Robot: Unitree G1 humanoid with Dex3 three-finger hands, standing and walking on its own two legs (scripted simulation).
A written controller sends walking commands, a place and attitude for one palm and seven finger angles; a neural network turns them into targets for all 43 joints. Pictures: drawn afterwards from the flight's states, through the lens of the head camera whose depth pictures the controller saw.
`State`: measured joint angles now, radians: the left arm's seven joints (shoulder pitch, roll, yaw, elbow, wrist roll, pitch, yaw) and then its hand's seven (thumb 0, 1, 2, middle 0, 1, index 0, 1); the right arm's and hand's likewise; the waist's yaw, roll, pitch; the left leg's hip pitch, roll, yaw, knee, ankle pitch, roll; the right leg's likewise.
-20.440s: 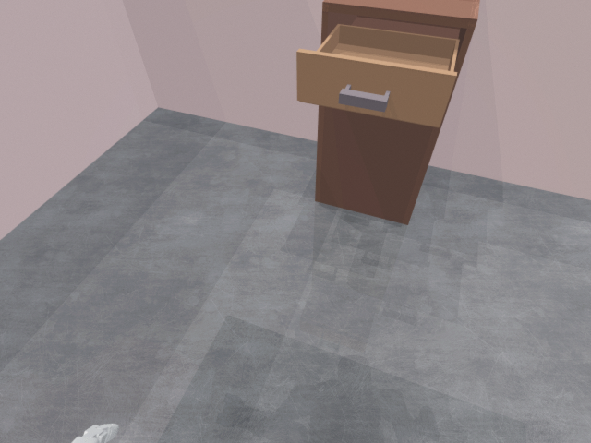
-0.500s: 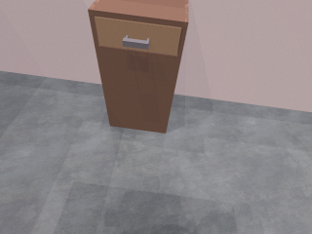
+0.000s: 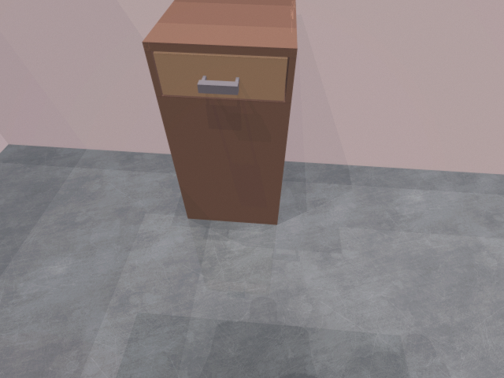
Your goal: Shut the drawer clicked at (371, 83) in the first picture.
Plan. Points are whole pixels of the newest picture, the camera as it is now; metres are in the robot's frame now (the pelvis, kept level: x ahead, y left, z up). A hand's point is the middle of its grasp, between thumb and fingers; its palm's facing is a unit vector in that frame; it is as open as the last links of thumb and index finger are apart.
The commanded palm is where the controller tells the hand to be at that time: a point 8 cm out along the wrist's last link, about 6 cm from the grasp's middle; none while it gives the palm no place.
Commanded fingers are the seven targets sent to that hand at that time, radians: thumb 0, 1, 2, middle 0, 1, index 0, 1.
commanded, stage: let the arm hang, fingers relaxed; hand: left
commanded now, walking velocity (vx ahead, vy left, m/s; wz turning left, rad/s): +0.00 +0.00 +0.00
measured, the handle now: (219, 83) +0.91 +0.15 +0.00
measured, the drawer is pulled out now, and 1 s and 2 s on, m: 0.00 0.00 0.00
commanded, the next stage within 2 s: look to check the result in 0.26 s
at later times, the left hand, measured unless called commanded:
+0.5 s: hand out of the picture -0.02 +0.15 -0.18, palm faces +0.04 -0.98 -0.18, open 7.3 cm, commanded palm none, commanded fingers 0.00 0.90 0.90 -0.20 -0.30 -0.20 -0.30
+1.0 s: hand out of the picture +0.00 +0.15 -0.17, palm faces +0.03 -0.98 -0.19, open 7.3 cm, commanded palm none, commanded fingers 0.00 0.90 0.90 -0.20 -0.30 -0.20 -0.30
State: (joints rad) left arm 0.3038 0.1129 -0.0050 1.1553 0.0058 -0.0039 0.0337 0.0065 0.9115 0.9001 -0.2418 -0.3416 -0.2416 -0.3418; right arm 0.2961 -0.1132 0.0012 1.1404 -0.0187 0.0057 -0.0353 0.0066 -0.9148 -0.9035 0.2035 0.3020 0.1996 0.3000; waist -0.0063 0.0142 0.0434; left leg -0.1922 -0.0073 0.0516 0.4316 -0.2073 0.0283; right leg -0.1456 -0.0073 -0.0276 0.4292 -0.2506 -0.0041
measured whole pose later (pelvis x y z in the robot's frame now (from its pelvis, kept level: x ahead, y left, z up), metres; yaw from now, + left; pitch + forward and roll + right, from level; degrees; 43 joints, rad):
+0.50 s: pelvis +0.00 -0.01 +0.00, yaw +0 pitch -2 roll +0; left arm 0.31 0.12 0.01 1.16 0.00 -0.01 0.04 0.01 0.91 0.90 -0.20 -0.29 -0.20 -0.30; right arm 0.32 -0.11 -0.01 1.15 -0.02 0.00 -0.04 0.00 -0.91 -0.90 0.20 0.30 0.20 0.30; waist -0.01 0.01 0.05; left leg -0.20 0.00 0.05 0.43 -0.21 0.02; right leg -0.15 0.00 -0.03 0.43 -0.25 -0.01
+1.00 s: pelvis +0.00 -0.02 +0.00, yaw +0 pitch -2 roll +0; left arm 0.27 0.14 0.01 1.16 0.01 -0.02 0.03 0.01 0.91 0.90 -0.20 -0.29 -0.20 -0.30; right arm 0.27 -0.14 -0.01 1.15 -0.02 0.00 -0.04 0.00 -0.91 -0.90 0.20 0.30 0.20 0.30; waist -0.01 0.01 0.05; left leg -0.18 0.02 0.04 0.41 -0.20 0.00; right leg -0.13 0.02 -0.03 0.41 -0.25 -0.03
